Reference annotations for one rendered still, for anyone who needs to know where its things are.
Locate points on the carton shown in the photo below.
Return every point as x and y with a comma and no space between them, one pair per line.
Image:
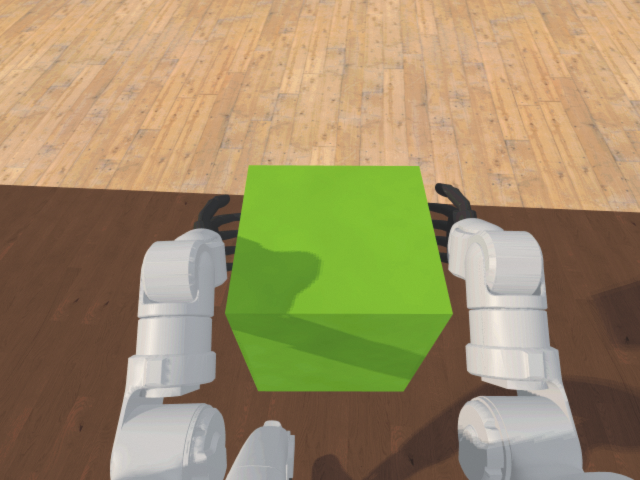
337,282

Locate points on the robot right hand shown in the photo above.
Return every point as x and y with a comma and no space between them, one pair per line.
462,211

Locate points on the robot right upper arm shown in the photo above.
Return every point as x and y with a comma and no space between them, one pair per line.
520,438

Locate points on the left robot forearm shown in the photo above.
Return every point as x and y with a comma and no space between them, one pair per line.
176,300

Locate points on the left robot thigh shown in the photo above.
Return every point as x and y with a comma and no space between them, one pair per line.
267,454

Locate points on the robot left upper arm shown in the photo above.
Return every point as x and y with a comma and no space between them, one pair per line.
171,442

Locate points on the robot left hand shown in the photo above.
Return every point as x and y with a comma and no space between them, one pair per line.
207,221

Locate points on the right robot forearm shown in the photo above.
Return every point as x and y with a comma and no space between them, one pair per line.
505,285

